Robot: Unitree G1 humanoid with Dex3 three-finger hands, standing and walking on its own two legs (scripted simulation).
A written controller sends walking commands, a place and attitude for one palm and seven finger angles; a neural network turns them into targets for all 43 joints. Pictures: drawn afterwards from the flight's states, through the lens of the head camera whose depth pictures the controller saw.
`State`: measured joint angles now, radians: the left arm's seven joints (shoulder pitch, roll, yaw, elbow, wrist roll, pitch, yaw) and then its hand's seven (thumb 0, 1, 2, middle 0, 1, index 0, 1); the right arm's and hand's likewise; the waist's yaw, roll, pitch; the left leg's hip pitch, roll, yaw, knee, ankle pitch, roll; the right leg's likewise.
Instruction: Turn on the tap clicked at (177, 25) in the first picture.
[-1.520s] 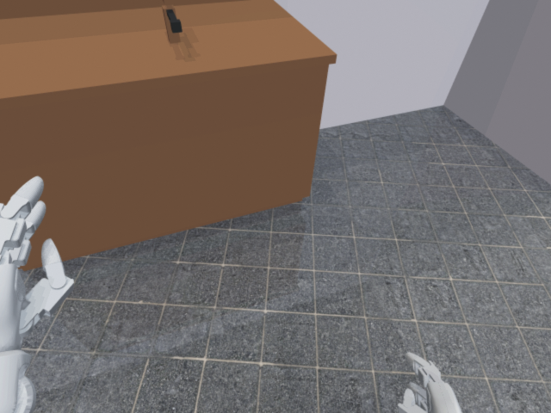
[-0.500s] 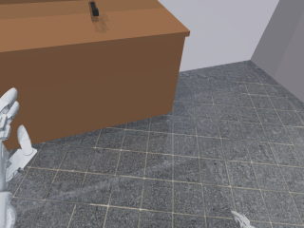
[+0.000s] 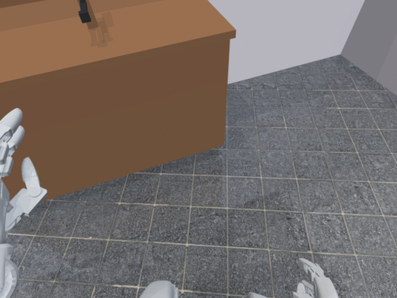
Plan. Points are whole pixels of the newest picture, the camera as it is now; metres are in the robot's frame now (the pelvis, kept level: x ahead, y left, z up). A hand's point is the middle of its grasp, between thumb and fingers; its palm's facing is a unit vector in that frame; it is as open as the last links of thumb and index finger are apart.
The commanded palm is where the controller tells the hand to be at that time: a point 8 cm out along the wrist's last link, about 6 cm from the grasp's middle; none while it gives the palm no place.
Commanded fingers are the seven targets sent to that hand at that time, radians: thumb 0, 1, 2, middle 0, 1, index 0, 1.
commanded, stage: walk to a spot facing it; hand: left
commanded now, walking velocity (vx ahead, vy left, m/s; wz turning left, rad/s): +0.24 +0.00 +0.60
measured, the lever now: (84, 16) +0.89 +0.41 +0.14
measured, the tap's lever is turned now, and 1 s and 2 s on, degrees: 0 0 0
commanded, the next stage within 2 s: take the last steps up to it in 0.14 s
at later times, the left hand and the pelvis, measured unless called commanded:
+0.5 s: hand (25, 140) +0.30 +0.27 +0.21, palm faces +0.53 -0.76 -0.38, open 7.4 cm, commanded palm +0.24 +0.30 +0.20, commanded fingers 0.00 0.90 0.90 -0.20 -0.30 -0.20 -0.30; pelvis +0.12 +0.00 +0.01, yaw +7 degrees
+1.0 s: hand (79, 95) +0.41 +0.23 +0.20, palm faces +0.48 -0.79 -0.39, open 7.4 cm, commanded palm +0.36 +0.27 +0.20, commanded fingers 0.00 0.90 0.90 -0.20 -0.30 -0.20 -0.30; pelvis +0.22 -0.02 +0.01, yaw +4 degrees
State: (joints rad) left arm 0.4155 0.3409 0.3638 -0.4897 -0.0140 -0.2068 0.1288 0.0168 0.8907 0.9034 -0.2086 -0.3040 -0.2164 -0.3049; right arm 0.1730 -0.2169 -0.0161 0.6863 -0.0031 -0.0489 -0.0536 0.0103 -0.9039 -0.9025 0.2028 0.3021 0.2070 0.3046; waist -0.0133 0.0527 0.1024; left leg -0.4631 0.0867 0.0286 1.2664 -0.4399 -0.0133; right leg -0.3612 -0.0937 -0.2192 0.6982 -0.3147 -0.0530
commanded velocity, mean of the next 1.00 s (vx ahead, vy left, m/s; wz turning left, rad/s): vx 0.25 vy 0.02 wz -0.01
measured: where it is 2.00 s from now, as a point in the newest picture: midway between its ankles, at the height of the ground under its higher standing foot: (215, 243)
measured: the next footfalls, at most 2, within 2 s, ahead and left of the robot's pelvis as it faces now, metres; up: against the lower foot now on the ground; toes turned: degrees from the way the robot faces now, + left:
left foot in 0.30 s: +0.20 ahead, +0.13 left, +0.00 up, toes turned +17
right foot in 0.66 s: +0.22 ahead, -0.13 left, +0.00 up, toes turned -1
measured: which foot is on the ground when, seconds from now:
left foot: up 0.00-0.28, down 0.30-0.66, up 0.68-0.98, down 1.00-1.00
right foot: down 0.00-0.30, up 0.32-0.64, down 0.66-1.00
